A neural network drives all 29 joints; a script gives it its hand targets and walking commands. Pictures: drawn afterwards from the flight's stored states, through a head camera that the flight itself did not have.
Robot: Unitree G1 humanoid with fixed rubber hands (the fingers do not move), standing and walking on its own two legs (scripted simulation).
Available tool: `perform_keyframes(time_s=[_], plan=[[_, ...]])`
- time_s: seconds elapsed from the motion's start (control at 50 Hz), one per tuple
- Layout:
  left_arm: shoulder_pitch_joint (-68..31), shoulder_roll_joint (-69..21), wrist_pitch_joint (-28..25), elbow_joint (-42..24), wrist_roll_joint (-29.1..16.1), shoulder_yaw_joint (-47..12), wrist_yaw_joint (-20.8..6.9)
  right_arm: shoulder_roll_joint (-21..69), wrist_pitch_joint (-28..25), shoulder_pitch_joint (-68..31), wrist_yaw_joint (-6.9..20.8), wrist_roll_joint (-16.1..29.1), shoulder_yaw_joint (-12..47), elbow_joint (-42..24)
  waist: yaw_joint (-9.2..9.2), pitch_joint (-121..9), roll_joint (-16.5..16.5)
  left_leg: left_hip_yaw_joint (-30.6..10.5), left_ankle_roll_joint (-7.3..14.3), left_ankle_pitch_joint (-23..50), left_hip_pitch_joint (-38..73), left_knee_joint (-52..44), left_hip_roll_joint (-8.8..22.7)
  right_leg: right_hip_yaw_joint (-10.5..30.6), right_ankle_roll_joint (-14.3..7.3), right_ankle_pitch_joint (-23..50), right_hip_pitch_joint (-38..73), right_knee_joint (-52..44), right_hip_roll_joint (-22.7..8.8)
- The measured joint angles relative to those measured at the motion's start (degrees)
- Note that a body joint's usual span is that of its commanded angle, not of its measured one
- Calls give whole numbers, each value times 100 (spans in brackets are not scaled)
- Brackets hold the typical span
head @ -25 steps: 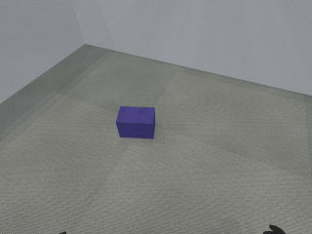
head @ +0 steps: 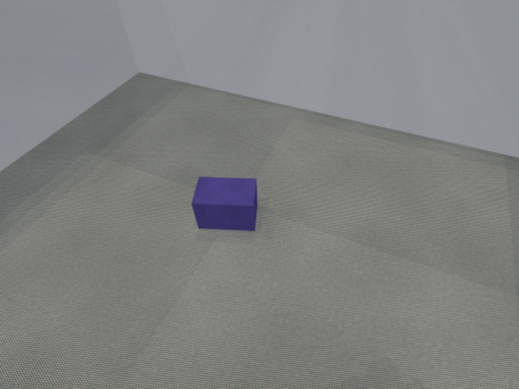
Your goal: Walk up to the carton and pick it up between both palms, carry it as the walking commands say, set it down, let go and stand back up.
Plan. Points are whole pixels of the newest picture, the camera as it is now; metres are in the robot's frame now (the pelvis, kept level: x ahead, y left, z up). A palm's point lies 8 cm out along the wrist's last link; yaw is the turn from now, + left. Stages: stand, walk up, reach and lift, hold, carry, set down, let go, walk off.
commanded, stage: stand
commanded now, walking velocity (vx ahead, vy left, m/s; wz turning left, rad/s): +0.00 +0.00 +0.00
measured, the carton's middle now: (227, 204) +1.05 +0.17 -0.69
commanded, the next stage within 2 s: walk up in 0.70 s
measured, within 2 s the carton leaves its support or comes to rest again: neither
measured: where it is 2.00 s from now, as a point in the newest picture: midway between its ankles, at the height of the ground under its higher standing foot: outside the picture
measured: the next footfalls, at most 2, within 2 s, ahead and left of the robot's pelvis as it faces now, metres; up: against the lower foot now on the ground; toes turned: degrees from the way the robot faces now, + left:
left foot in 1.32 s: +0.09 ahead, +0.25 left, +0.00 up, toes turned +4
right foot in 1.70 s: +0.07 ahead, +0.09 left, +0.00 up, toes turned -10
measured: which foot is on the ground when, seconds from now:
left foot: down 0.00-1.00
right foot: down 0.00-1.00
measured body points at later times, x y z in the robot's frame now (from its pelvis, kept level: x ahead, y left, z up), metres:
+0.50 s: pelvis +0.00 +0.00 +0.00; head +0.01 +0.01 +0.45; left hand +0.09 +0.31 -0.12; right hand +0.08 -0.31 -0.12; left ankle +0.01 +0.12 -0.75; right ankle +0.01 -0.13 -0.75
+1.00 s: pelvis +0.01 +0.00 -0.01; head +0.02 +0.00 +0.44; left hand +0.09 +0.32 -0.13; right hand +0.07 -0.31 -0.13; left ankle +0.01 +0.12 -0.75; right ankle +0.02 -0.13 -0.75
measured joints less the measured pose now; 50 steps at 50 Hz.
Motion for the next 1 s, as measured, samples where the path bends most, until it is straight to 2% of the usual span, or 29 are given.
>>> perform_keyframes(time_s=[0.92,0.96,0.98,1.0], plan=[[28,-2,-1,192,1,15,46,36,-8,54,-25,-9,-15,142,-8,-32,-8,6,24,14,121,-146,-22,1,28,35,140,-184,-24],[12,-3,181,69,150,101,-25,54,142,163,-38,-94,-79,86,31,-58,-10,-8,61,-205,-26,118,4,-191,-13,-760,-128,402,-84],[58,-35,232,-21,187,138,52,18,295,191,33,-174,-110,58,66,-51,7,39,81,-206,-129,307,12,-277,-20,-677,-227,532,-159],[139,-44,253,-105,205,173,145,-4,431,169,91,-226,-153,42,88,-16,-29,91,43,-323,-320,692,-35,-283,7,-133,-329,598,-256]])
